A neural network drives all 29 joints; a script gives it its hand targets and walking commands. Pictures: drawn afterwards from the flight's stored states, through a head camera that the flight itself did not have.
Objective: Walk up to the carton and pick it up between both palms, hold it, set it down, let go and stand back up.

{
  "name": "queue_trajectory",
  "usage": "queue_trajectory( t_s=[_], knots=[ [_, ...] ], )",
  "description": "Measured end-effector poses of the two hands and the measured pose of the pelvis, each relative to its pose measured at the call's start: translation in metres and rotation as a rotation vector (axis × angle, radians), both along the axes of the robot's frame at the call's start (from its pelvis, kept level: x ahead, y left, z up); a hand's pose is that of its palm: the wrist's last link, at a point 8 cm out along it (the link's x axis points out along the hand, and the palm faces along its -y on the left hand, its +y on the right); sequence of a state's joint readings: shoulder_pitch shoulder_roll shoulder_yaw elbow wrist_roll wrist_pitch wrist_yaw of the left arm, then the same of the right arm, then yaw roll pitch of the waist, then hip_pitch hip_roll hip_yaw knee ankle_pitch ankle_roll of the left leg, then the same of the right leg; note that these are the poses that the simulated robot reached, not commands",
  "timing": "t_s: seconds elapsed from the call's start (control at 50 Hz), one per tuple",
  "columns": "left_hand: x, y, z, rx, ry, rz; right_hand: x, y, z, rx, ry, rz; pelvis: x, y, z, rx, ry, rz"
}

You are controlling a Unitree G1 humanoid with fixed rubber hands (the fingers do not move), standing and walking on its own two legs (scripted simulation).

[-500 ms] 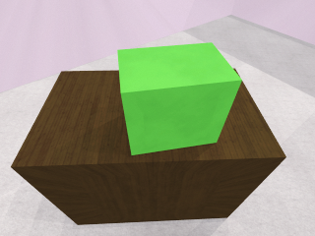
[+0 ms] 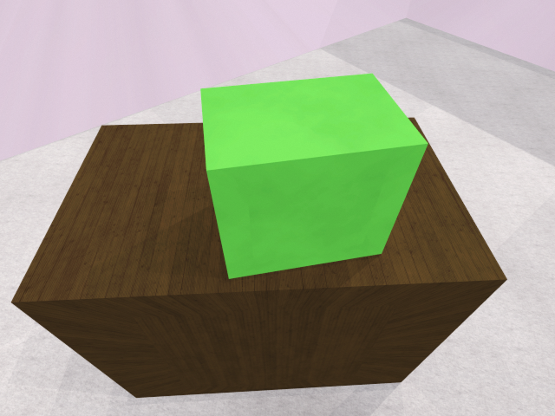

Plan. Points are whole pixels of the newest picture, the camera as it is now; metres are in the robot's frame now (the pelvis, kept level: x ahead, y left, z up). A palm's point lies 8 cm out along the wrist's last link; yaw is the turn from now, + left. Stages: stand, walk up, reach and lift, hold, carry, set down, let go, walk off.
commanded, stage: stand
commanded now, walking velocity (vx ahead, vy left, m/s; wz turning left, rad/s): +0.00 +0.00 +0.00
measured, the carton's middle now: (299, 178) +0.48 -0.02 +0.06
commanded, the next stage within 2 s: none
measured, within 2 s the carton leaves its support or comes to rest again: neither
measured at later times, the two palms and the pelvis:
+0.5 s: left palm out of the picture +0.02 +0.24 -0.14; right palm out of the picture +0.01 -0.25 -0.12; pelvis +0.01 +0.00 +0.00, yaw +0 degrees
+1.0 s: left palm out of the picture +0.01 +0.24 -0.14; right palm out of the picture +0.01 -0.25 -0.12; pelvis +0.02 +0.00 +0.00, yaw +1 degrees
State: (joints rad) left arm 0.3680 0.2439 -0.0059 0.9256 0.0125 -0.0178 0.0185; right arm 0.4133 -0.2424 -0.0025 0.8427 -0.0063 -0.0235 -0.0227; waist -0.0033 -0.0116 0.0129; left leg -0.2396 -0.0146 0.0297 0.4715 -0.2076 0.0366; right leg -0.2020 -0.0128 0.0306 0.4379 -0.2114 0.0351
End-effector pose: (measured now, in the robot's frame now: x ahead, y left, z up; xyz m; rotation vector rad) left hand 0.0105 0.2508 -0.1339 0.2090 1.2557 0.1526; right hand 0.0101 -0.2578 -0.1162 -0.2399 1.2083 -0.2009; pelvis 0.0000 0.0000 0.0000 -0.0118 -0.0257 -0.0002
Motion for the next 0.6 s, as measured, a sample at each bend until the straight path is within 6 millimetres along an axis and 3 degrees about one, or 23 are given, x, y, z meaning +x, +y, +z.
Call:
queue_trajectory(
  t_s=[0.26, 0.6],
  knots=[
    [0.016, -0.004, 0.0, -0.002, -0.002, 0.001, 0.006, 0.004, -0.002, 0.011, 0.022, -0.009, 0.009, -0.001, 0.001, 0.002, 0.002, 0.002],
    [0.009, -0.007, -0.003, -0.007, 0.042, 0.021, 0.004, 0.006, -0.005, 0.017, 0.054, -0.022, 0.013, -0.002, 0.002, 0.004, 0.003, 0.004]
  ],
)
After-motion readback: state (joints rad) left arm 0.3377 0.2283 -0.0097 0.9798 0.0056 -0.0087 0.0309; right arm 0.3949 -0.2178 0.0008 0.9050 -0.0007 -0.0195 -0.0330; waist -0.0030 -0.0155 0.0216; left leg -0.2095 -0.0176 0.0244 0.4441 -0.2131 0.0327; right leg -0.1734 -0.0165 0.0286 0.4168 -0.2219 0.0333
